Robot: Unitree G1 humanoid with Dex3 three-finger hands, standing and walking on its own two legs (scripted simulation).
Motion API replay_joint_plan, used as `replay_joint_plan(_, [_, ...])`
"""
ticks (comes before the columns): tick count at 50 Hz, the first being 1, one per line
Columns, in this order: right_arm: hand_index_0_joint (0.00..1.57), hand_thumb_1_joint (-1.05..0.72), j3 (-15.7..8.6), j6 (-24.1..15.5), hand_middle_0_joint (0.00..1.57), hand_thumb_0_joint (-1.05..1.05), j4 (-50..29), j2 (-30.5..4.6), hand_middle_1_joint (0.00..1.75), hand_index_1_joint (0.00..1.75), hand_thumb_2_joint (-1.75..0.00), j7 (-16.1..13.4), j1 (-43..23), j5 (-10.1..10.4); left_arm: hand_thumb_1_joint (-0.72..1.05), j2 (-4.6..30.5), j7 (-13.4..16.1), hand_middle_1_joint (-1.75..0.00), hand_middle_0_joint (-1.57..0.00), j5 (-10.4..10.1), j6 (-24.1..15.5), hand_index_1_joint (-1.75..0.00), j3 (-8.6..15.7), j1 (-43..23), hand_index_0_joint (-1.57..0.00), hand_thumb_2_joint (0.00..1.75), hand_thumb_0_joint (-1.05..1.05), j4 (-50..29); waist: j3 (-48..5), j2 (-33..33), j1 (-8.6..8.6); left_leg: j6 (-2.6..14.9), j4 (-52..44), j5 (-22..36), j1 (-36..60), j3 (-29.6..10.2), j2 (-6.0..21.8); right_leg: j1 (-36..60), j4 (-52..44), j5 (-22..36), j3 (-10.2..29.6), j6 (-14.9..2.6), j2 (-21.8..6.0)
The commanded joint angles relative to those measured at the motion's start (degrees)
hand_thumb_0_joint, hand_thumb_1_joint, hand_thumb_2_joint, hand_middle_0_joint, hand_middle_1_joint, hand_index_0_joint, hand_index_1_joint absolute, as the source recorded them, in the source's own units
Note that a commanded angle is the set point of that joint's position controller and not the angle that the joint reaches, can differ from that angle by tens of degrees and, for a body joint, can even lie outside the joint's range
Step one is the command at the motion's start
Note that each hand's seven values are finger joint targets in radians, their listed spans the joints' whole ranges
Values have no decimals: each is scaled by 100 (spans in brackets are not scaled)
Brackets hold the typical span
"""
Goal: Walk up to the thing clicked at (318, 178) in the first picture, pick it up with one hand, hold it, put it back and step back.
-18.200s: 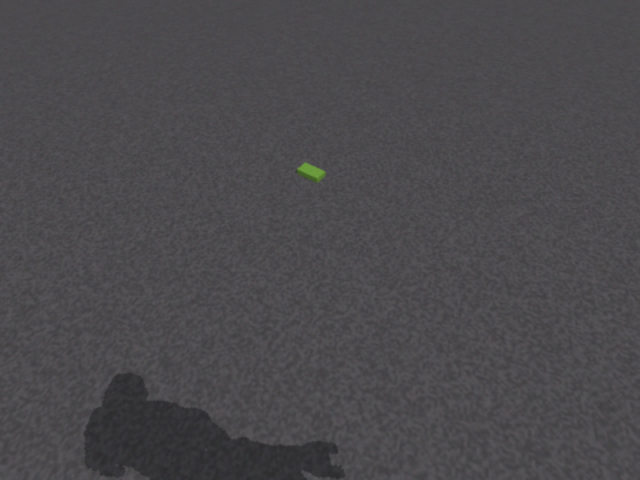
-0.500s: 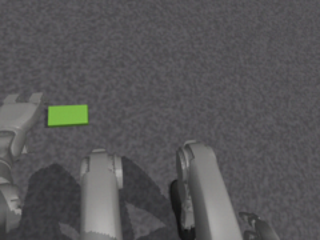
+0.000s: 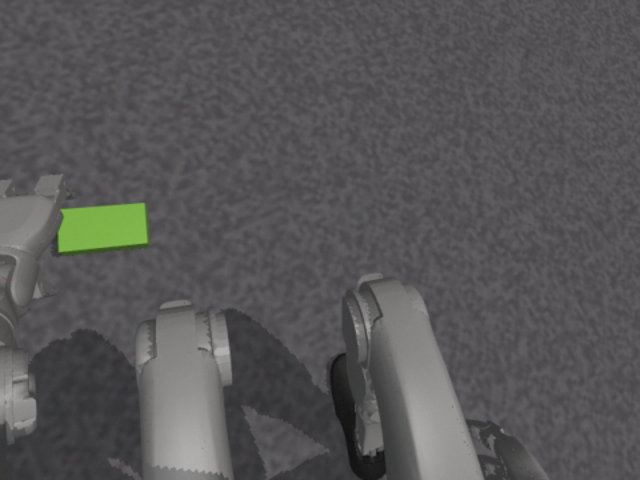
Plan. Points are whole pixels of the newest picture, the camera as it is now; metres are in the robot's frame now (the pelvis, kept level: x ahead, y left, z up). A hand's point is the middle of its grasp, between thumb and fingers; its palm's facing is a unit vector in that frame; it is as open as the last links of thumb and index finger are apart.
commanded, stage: rise first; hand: left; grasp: from above
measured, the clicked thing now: (105, 228) +0.47 +0.28 -0.31
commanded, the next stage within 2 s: approach in 1.80 s
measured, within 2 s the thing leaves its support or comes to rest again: neither
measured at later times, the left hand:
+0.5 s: hand (50, 247) +0.42 +0.32 -0.19, palm faces -0.45 -0.09 -0.89, open 13.6 cm
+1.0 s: hand (54, 235) +0.43 +0.31 -0.20, palm faces -0.45 -0.09 -0.89, open 13.7 cm
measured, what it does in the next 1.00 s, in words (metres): stands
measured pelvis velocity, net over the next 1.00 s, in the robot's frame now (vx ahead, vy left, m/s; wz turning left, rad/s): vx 0.00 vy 0.00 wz -0.03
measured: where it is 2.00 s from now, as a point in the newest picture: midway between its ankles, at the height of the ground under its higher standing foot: (285, 457)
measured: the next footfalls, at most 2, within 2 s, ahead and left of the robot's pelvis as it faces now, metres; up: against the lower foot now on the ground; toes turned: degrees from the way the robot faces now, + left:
none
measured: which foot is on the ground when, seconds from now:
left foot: down 0.00-1.00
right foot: down 0.00-1.00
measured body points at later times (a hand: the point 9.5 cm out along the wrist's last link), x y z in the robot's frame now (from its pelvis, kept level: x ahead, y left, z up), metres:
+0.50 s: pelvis +0.00 +0.00 -0.01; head +0.23 +0.08 +0.37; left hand +0.43 +0.32 -0.14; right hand +0.08 -0.28 -0.11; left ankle +0.07 +0.13 -0.29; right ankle +0.10 -0.14 -0.29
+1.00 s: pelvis +0.00 +0.00 -0.01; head +0.24 +0.09 +0.36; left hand +0.45 +0.32 -0.15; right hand +0.06 -0.27 -0.11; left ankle +0.07 +0.13 -0.29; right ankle +0.10 -0.14 -0.29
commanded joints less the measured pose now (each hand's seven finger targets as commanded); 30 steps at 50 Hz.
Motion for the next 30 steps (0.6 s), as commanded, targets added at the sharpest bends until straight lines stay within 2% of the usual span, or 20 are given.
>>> replay_joint_plan(1, [20, -90, -417, -55, 20, 0, -103, -1445, 30, 30, -90, -61, 953, 20, -44, 1562, 195, -87, -17, -115, -9, -87, 240, -1446, -16, 93, 0, -754, -3638, 1688, 144, 366, -1552, 1008, 2949, 729, -7, 1585, -1268, 1026, -675, -567, 50])
replay_joint_plan(2, [20, -89, -414, -51, 20, 0, -94, -1472, 30, 30, -90, -53, 1010, -2, -44, 1574, 206, -87, -16, -102, -17, -88, 279, -1451, -16, 94, 0, -749, -3679, 1693, 79, 365, -1530, 1140, 2974, 726, -3, 1646, -1241, 1149, -700, -547, 47])
replay_joint_plan(4, [20, -90, -410, -47, 20, 0, -93, -1452, 30, 30, -90, -30, 1014, -2, -43, 1578, 223, -88, -16, -108, -34, -89, 265, -1343, -16, 93, 0, -770, -3713, 1715, 111, 358, -1496, 1288, 2999, 718, -1, 1706, -1192, 1290, -705, -553, 52])
replay_joint_plan(7, [20, -90, -393, -25, 20, 0, -92, -1483, 30, 30, -90, -11, 1098, -30, -42, 1598, 249, -88, -17, -108, -65, -88, 319, -1418, -17, 92, 0, -756, -3734, 1635, 18, 364, -1436, 1520, 3011, 683, 10, 1761, -1136, 1512, -723, -528, 51])
replay_joint_plan(11, [20, -90, -355, -23, 20, 0, -88, -1535, 30, 30, -90, 3, 1039, -35, -42, 1636, 285, -89, -16, -59, -92, -89, 246, -1584, -16, 93, 0, -625, -3559, 1804, -19, 346, -1450, 1218, 2925, 668, 20, 1584, -1149, 1249, -751, -555, 69])
replay_joint_plan(14, [20, -90, -321, -45, 20, 0, -95, -1546, 30, 30, -90, 23, 1084, -85, -42, 1682, 336, -89, -17, -80, -92, -89, 347, -1514, -17, 92, 0, -560, -3458, 1666, -36, 375, -1415, 1106, 2768, 702, 8, 1699, -1194, 1180, -735, -529, 65])
replay_joint_plan(15, [20, -90, -319, -51, 20, 0, -90, -1538, 30, 30, -90, 19, 1003, -84, -50, 1712, 338, -85, -16, -73, -98, -89, 316, -1545, -12, 100, 0, -593, -3491, 1708, 5, 369, -1437, 1008, 2786, 693, 6, 1633, -1192, 1080, -736, -544, 78])
replay_joint_plan(17, [20, -90, -297, -58, 20, 0, -100, -1558, 30, 30, -90, 16, 1013, -91, -46, 1684, 373, -87, -17, -60, -98, -89, 280, -1610, -15, 96, 0, -571, -3507, 1757, -52, 364, -1430, 978, 2786, 680, 11, 1597, -1185, 1057, -764, -543, 81])
replay_joint_plan(20, [20, -90, -307, -61, 20, 0, -74, -1540, 30, 30, -90, 6, 975, -79, -43, 1672, 409, -84, -20, -58, -68, -86, 264, -1580, -18, 94, 0, -497, -3524, 1725, -12, 358, -1409, 1011, 2782, 681, 7, 1577, -1175, 1092, -743, -554, 94])
replay_joint_plan(23, [20, -90, -275, -90, 20, 0, -36, -1571, 30, 30, -90, 22, 1008, -107, -45, 1588, 411, -87, -18, -28, -24, -89, 173, -1693, -16, 95, 0, -436, -3394, 1794, -134, 351, -1400, 1089, 2875, 645, 24, 1474, -1124, 1167, -783, -532, 82])
replay_joint_plan(26, [20, -90, -263, -107, 20, 0, -55, -1601, 30, 30, -90, 31, 1005, -97, -44, 1715, 428, -86, -19, -39, -8, -88, 261, -1698, -17, 95, 0, -399, -3423, 1765, -98, 350, -1390, 1081, 2832, 642, 22, 1514, -1125, 1157, -794, -541, 84])
replay_joint_plan(29, [20, -90, -231, -117, 20, 0, -46, -1593, 30, 30, -90, 45, 984, -123, -44, 1674, 426, -86, -19, -29, -12, -88, 201, -1734, -17, 95, 0, -380, -3458, 1885, -151, 335, -1402, 1119, 2894, 618, 23, 1502, -1083, 1198, -816, -537, 92])
replay_joint_plan(30, [20, -90, -233, -110, 20, 0, -48, -1605, 30, 30, -90, 35, 982, -111, -44, 1703, 431, -86, -19, -7, -15, -88, 217, -1728, -18, 95, 0, -370, -3483, 1893, -107, 332, -1402, 1114, 2908, 628, 25, 1510, -1099, 1195, -812, -542, 94])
